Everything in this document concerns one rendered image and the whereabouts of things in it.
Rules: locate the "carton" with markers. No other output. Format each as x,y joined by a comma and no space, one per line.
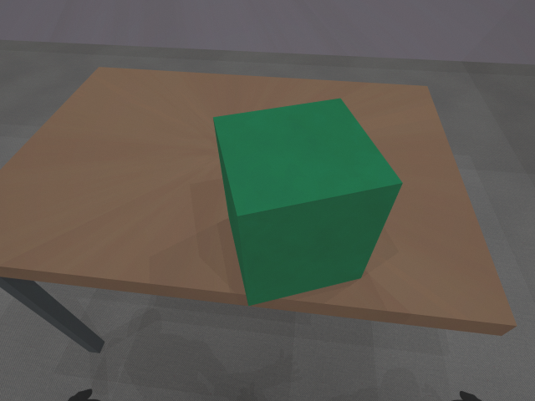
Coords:
308,194

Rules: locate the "table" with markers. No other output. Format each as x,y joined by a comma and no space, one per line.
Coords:
122,189

